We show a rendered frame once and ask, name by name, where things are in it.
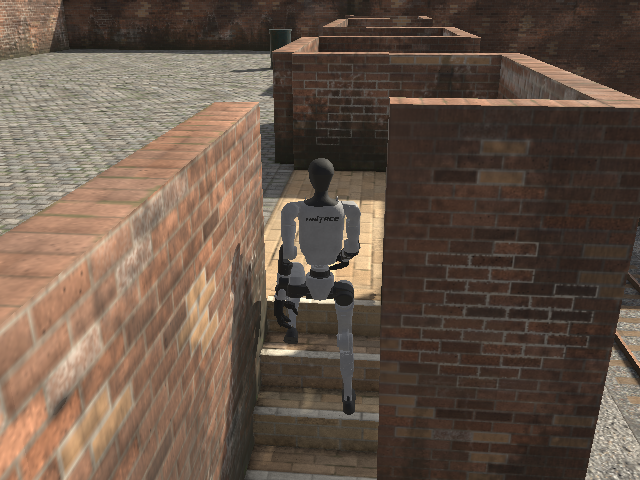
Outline left robot hand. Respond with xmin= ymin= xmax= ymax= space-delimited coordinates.
xmin=274 ymin=298 xmax=298 ymax=329

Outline left robot upper arm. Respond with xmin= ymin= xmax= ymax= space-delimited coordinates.
xmin=281 ymin=201 xmax=301 ymax=260

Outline right robot foot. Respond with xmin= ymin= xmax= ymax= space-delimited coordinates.
xmin=342 ymin=388 xmax=356 ymax=415

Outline right robot forearm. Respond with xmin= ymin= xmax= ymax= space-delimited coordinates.
xmin=340 ymin=240 xmax=360 ymax=262

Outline right robot hand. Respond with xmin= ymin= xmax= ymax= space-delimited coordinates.
xmin=329 ymin=250 xmax=349 ymax=270

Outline left robot forearm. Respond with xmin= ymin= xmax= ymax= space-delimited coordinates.
xmin=274 ymin=245 xmax=293 ymax=301

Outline right robot upper arm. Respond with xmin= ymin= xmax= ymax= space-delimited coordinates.
xmin=341 ymin=201 xmax=361 ymax=253

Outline robot right thigh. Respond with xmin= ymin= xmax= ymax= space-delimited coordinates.
xmin=333 ymin=280 xmax=354 ymax=351

